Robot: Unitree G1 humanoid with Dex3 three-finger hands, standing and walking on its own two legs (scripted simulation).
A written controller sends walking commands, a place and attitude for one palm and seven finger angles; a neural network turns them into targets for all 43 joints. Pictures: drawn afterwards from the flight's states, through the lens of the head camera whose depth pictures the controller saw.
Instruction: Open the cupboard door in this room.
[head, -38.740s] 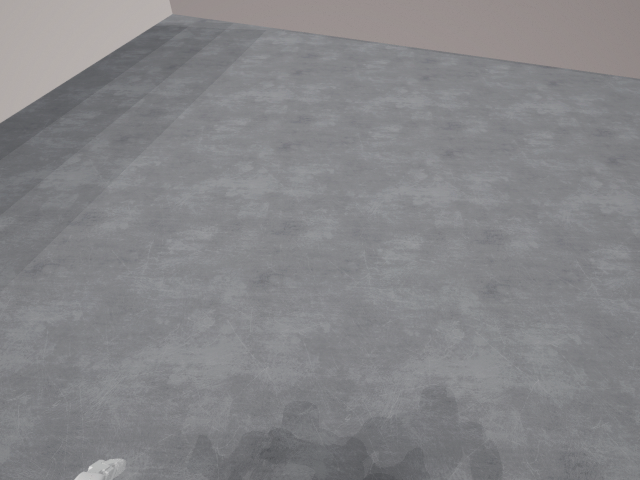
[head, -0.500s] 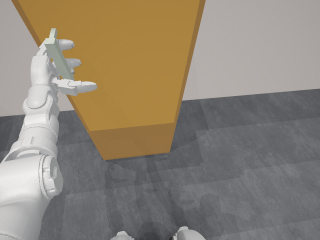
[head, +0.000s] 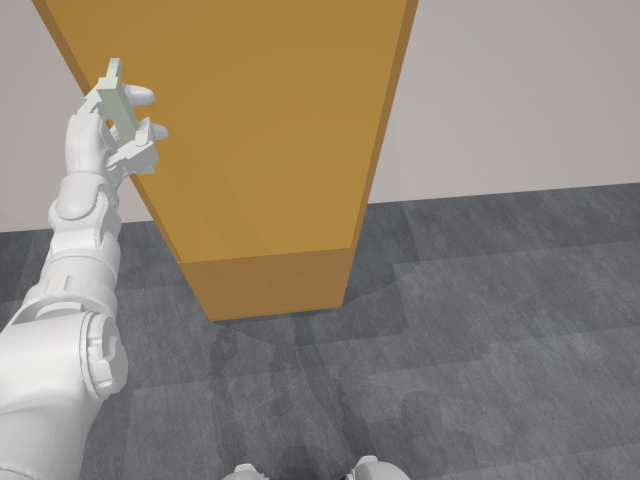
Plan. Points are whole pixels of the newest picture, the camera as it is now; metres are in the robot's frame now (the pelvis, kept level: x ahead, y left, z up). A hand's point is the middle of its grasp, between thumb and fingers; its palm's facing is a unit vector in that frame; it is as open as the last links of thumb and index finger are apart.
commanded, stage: pull the door open along its arc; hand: left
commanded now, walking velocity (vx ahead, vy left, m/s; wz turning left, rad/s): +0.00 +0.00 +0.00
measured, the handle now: (132, 119) +0.55 +0.21 +0.11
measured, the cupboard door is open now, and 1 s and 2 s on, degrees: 0 35 41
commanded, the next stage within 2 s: open thumb and fingers to let go in 1.18 s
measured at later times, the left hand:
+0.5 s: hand (153, 183) +0.44 +0.17 +0.11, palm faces +0.02 -1.00 +0.01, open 5.7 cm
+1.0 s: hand (235, 270) +0.32 +0.07 +0.12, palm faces +0.44 -0.90 -0.01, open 5.7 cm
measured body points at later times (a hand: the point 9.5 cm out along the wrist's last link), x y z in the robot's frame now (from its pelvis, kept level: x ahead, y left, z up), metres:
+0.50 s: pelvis +0.01 +0.00 +0.01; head +0.06 +0.00 +0.46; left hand +0.43 +0.22 +0.11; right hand +0.05 -0.26 -0.11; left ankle +0.00 +0.11 -0.70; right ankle +0.00 -0.11 -0.70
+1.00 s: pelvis +0.01 -0.02 +0.02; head +0.01 -0.04 +0.47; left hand +0.29 +0.12 +0.12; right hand +0.21 -0.22 -0.07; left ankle +0.00 +0.11 -0.70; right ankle +0.00 -0.11 -0.70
